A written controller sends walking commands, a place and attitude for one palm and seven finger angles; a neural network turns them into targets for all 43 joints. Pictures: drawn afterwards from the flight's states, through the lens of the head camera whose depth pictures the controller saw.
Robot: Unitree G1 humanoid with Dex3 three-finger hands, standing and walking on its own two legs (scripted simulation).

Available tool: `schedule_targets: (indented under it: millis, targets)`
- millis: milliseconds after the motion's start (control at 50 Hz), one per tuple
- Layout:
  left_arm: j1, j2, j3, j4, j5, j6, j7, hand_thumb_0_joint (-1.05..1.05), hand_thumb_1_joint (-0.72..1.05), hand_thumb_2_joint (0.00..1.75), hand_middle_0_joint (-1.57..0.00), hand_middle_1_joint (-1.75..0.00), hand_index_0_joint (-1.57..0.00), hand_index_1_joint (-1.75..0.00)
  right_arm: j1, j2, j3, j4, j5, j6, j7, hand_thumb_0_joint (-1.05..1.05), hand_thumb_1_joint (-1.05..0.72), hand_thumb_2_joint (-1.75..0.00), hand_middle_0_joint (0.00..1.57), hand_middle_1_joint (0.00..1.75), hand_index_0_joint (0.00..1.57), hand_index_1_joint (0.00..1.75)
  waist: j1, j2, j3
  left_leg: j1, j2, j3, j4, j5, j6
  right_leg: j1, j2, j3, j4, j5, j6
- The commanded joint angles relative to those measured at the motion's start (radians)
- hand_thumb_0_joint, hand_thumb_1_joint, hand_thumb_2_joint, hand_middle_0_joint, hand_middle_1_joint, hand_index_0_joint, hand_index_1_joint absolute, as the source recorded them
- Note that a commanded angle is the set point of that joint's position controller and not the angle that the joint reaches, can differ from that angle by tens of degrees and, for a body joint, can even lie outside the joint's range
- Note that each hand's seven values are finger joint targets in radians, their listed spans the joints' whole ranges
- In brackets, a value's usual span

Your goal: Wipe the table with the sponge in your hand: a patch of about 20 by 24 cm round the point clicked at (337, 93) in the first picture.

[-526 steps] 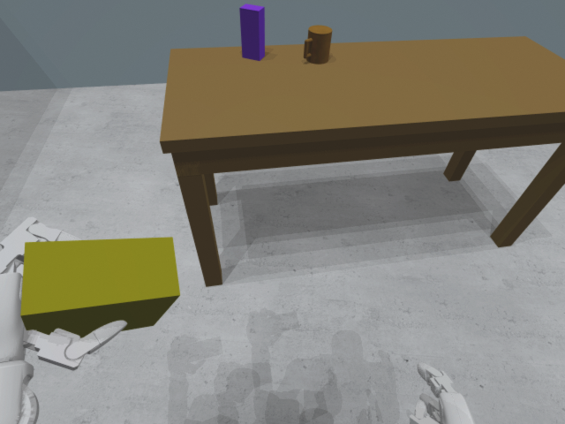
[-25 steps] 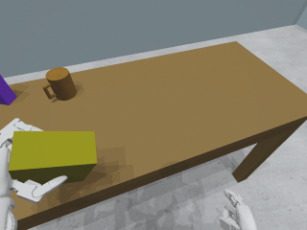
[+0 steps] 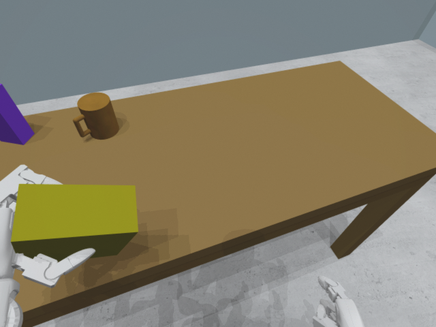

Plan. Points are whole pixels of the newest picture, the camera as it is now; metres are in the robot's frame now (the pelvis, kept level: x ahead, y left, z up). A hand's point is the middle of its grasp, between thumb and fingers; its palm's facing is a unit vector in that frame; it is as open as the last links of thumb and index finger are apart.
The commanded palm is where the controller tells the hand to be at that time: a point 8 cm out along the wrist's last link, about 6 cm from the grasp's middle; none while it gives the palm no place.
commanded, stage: come to a stop and stand still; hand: left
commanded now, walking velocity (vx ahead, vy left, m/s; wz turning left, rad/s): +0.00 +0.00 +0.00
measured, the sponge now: (94, 225) +0.23 +0.20 +0.13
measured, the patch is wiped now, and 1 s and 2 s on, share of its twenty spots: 0.00 0.00 0.00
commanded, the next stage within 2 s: look again from close up in 0.20 s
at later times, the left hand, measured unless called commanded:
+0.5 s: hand (40, 199) +0.24 +0.26 +0.17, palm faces +0.40 -0.83 -0.38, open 10.7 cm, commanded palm +0.16 +0.28 +0.17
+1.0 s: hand (74, 235) +0.21 +0.22 +0.13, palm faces +0.02 -0.80 -0.60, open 10.7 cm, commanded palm +0.18 +0.29 +0.18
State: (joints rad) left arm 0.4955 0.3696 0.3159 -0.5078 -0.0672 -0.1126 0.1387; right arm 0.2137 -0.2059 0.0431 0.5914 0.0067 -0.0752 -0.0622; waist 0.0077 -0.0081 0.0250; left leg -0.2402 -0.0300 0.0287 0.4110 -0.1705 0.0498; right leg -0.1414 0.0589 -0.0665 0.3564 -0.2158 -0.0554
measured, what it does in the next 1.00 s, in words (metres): stands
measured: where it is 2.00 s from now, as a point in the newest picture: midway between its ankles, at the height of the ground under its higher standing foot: outside the picture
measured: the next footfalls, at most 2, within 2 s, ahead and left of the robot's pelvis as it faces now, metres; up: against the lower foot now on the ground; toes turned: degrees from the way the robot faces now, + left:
none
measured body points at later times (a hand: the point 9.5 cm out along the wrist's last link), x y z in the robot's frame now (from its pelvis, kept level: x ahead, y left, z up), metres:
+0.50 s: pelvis -0.01 +0.01 +0.00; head +0.02 +0.01 +0.45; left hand +0.21 +0.30 +0.19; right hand +0.17 -0.22 -0.08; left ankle +0.03 +0.08 -0.74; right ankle -0.01 -0.08 -0.74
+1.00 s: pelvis +0.00 +0.02 -0.01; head +0.00 +0.01 +0.44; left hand +0.20 +0.26 +0.16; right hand +0.22 -0.18 -0.08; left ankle +0.03 +0.08 -0.74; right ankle -0.02 -0.08 -0.74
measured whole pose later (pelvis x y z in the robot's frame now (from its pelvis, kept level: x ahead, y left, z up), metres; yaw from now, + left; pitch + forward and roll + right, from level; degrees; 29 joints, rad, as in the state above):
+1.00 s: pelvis +0.00 +0.02 -0.01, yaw -2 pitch +0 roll +0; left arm 0.45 0.49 0.22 -0.58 0.04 0.14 -0.10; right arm 0.10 -0.22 0.06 0.55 0.01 -0.05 0.02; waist 0.05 0.04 0.00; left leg -0.31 -0.05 0.09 0.54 -0.24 0.08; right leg -0.25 0.03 -0.02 0.57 -0.32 -0.03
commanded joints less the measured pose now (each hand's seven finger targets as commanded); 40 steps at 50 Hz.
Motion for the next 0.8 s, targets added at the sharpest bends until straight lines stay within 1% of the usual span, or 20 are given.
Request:
schedule_targets:
  millis: [0, 180, 260, 280, 300, 320, 360, 400, 440, 520, 560, 580, 640, 660, 680, 700, 720, 740, 760, 780]
  targets:
    - [-0.074, 0.157, 0.12, -0.232, -0.002, -0.084, 0.023, 0.0, 0.1, 1.3, -1.2, -1.6, -1.2, -1.6, -0.114, -0.121, -0.051, -0.165, -0.001, -0.062, -0.014, 0.0, -0.9, -0.9, 0.2, 0.3, 0.2, 0.3, 0.001, 0.102, -0.125, 0.0, 0.143, -0.181, -0.118, -0.034, -0.017, 0.053, -0.115, 0.114, -0.028, 0.097, 0.028]
    - [-0.076, 0.133, 0.102, -0.205, 0.003, -0.081, 0.023, 0.0, 0.1, 1.3, -1.2, -1.6, -1.2, -1.6, -0.109, -0.121, -0.05, -0.154, 0.0, -0.065, -0.013, 0.0, -0.9, -0.9, 0.2, 0.3, 0.2, 0.3, -0.003, 0.081, -0.117, -0.001, 0.141, -0.184, -0.128, -0.063, -0.024, 0.038, -0.112, 0.106, -0.028, 0.068, 0.027]
    - [-0.092, 0.179, 0.136, -0.234, 0.008, -0.083, 0.027, 0.0, 0.1, 1.3, -1.2, -1.6, -1.2, -1.6, -0.112, -0.124, -0.054, -0.153, -0.002, -0.067, -0.015, 0.0, -0.9, -0.9, 0.2, 0.3, 0.2, 0.3, -0.001, 0.09, -0.127, -0.011, 0.138, -0.176, -0.12, -0.057, -0.018, 0.056, -0.112, 0.112, -0.027, 0.092, 0.029]
    - [-1.154, 0.953, 0.677, -0.438, 0.172, -0.199, 0.016, 0.0, 0.1, 1.3, -1.2, -1.6, -1.2, -1.6, 0.022, -0.157, -0.065, -0.16, -0.028, -0.112, -0.002, 0.0, -0.9, -0.9, 0.2, 0.3, 0.2, 0.3, 0.01, -0.084, 0.105, -0.15, 0.149, -0.083, 0.058, 0.08, 0.017, -0.2, -0.159, 0.159, -0.127, 0.1, 0.133]
    - [-0.614, 0.376, 0.309, 0.123, 0.078, -0.161, -0.03, 0.0, 0.1, 1.3, -1.2, -1.6, -1.2, -1.6, -0.063, -0.045, -0.022, -0.104, -0.008, -0.107, 0.008, 0.0, -0.9, -0.9, 0.2, 0.3, 0.2, 0.3, 0.004, -0.037, -0.159, 0.056, 0.076, -0.108, 0.064, 0.187, 0.006, -0.16, -0.191, 0.179, -0.054, 0.065, 0.025]
    - [-0.332, 0.303, 0.267, 0.102, 0.043, -0.166, -0.034, 0.0, 0.1, 1.3, -1.2, -1.6, -1.2, -1.6, -0.07, -0.101, -0.073, -0.14, -0.009, -0.12, 0.01, 0.0, -0.9, -0.9, 0.2, 0.3, 0.2, 0.3, 0.053, 0.007, -0.123, 0.069, 0.096, -0.107, 0.074, 0.16, -0.02, -0.111, -0.177, 0.266, -0.095, 0.189, 0.045]
    - [-0.23, 0.129, 0.124, 0.034, 0.003, -0.175, -0.052, 0.0, 0.1, 1.3, -1.2, -1.6, -1.2, -1.6, -0.072, -0.124, -0.086, -0.14, 0.022, -0.128, 0.045, 0.0, -0.9, -0.9, 0.2, 0.3, 0.2, 0.3, 0.027, 0.194, -0.263, 0.126, 0.084, -0.084, 0.036, 0.188, -0.008, 0.022, -0.163, 0.211, 0.029, 0.239, 0.043]
    - [-0.16, 0.128, 0.087, -0.123, 0.0, -0.191, -0.055, 0.0, 0.1, 1.3, -1.2, -1.6, -1.2, -1.6, -0.07, -0.136, -0.085, -0.156, 0.015, -0.122, 0.069, 0.0, -0.9, -0.9, 0.2, 0.3, 0.2, 0.3, 0.035, 0.176, -0.263, 0.1, 0.106, -0.105, 0.024, 0.203, -0.001, 0.03, -0.148, 0.17, 0.038, 0.2, 0.064]
    - [-0.095, 0.123, 0.065, -0.174, 0.002, -0.191, -0.05, 0.0, 0.1, 1.3, -1.2, -1.6, -1.2, -1.6, -0.095, -0.127, -0.079, -0.169, 0.013, -0.125, 0.077, 0.0, -0.9, -0.9, 0.2, 0.3, 0.2, 0.3, 0.04, 0.062, -0.216, 0.051, 0.108, -0.115, 0.0, 0.123, 0.0, 0.02, -0.136, 0.163, 0.021, 0.142, 0.07]
    - [-0.097, 0.211, 0.171, -0.148, 0.0, -0.184, -0.032, 0.0, 0.1, 1.3, -1.2, -1.6, -1.2, -1.6, -0.107, -0.127, -0.073, -0.183, 0.009, -0.118, 0.049, 0.0, -0.9, -0.9, 0.2, 0.3, 0.2, 0.3, 0.025, -0.072, -0.123, 0.01, 0.102, -0.135, -0.033, -0.019, -0.016, -0.054, -0.132, 0.159, -0.027, 0.001, 0.032]
    - [-0.153, 0.297, 0.266, -0.153, 0.002, -0.187, -0.019, 0.0, 0.1, 1.3, -1.2, -1.6, -1.2, -1.6, -0.13, -0.126, -0.068, -0.18, 0.011, -0.108, 0.027, 0.0, -0.9, -0.9, 0.2, 0.3, 0.2, 0.3, 0.018, -0.03, -0.094, 0.025, 0.107, -0.146, -0.048, -0.038, -0.015, -0.096, -0.126, 0.161, -0.029, -0.027, 0.026]
    - [-0.179, 0.254, 0.233, -0.138, -0.004, -0.192, -0.023, 0.0, 0.1, 1.3, -1.2, -1.6, -1.2, -1.6, -0.115, -0.121, -0.067, -0.18, 0.007, -0.103, 0.019, 0.0, -0.9, -0.9, 0.2, 0.3, 0.2, 0.3, 0.01, 0.002, -0.101, -0.002, 0.115, -0.165, -0.065, -0.05, -0.011, -0.064, -0.125, 0.14, -0.011, -0.022, 0.025]
    - [-0.248, 0.264, 0.22, -0.177, -0.001, -0.201, -0.028, 0.0, 0.1, 1.3, -1.2, -1.6, -1.2, -1.6, -0.098, -0.115, -0.065, -0.183, 0.009, -0.112, 0.009, 0.0, -0.9, -0.9, 0.2, 0.3, 0.2, 0.3, 0.013, 0.141, -0.138, 0.016, 0.126, -0.164, -0.069, 0.017, -0.008, -0.008, -0.116, 0.138, 0.029, 0.072, 0.026]
    - [-1.155, 1.042, 0.485, -0.592, 0.053, -0.337, -0.015, 0.0, 0.1, 1.3, -1.2, -1.6, -1.2, -1.6, 0.036, -0.213, 0.058, -0.259, 0.102, -0.078, -0.052, 0.0, -0.9, -0.9, 0.2, 0.3, 0.2, 0.3, -0.067, 0.444, -0.147, -0.248, 0.129, -0.193, -0.051, -0.197, 0.032, 0.063, -0.062, 0.115, 0.177, -0.054, 0.082]
    - [-0.769, 0.549, 0.363, -0.092, 0.135, -0.092, -0.082, 0.0, 0.1, 1.3, -1.2, -1.6, -1.2, -1.6, -0.128, -0.124, -0.083, -0.117, -0.036, -0.095, -0.029, 0.0, -0.9, -0.9, 0.2, 0.3, 0.2, 0.3, 0.087, 0.453, -0.316, 0.145, 0.077, -0.062, 0.021, 0.089, -0.078, -0.091, -0.046, 0.05, 0.2, 0.0, -0.019]
    - [-0.632, 0.395, 0.159, -0.068, 0.072, -0.05, -0.106, 0.0, 0.1, 1.3, -1.2, -1.6, -1.2, -1.6, -0.149, -0.145, -0.041, -0.176, -0.042, -0.115, 0.033, 0.0, -0.9, -0.9, 0.2, 0.3, 0.2, 0.3, 0.019, 0.313, -0.189, 0.159, 0.064, -0.106, 0.033, 0.307, -0.102, -0.161, -0.029, -0.005, 0.146, 0.007, -0.017]
    - [-0.504, 0.359, 0.19, -0.028, 0.08, -0.014, -0.132, 0.0, 0.1, 1.3, -1.2, -1.6, -1.2, -1.6, -0.093, -0.197, -0.078, -0.12, -0.035, -0.108, 0.051, 0.0, -0.9, -0.9, 0.2, 0.3, 0.2, 0.3, 0.045, 0.307, -0.327, 0.299, 0.105, -0.106, 0.084, 0.449, -0.102, -0.196, -0.021, 0.007, 0.161, 0.042, -0.007]
    - [-0.409, 0.164, 0.04, -0.103, 0.0, 0.051, -0.19, 0.0, 0.1, 1.3, -1.2, -1.6, -1.2, -1.6, -0.152, -0.168, -0.067, -0.156, -0.013, -0.117, 0.049, 0.0, -0.9, -0.9, 0.2, 0.3, 0.2, 0.3, 0.072, 0.334, -0.366, 0.365, 0.101, -0.113, 0.1, 0.561, -0.101, -0.179, -0.043, 0.013, 0.16, 0.069, 0.001]
    - [-0.241, 0.102, 0.012, -0.055, -0.05, 0.143, -0.229, 0.0, 0.1, 1.3, -1.2, -1.6, -1.2, -1.6, -0.169, -0.166, -0.061, -0.148, 0.009, -0.116, 0.059, 0.0, -0.9, -0.9, 0.2, 0.3, 0.2, 0.3, 0.069, 0.234, -0.386, 0.403, 0.123, -0.125, 0.105, 0.599, -0.094, -0.184, -0.038, 0.019, 0.177, 0.048, 0.009]
    - [-0.181, 0.128, 0.015, -0.125, -0.058, 0.199, -0.261, 0.0, 0.1, 1.3, -1.2, -1.6, -1.2, -1.6, -0.162, -0.18, -0.058, -0.141, 0.013, -0.107, 0.064, 0.0, -0.9, -0.9, 0.2, 0.3, 0.2, 0.3, 0.09, 0.169, -0.324, 0.349, 0.127, -0.117, 0.1, 0.626, -0.09, -0.176, -0.052, -0.006, 0.163, 0.09, 0.019]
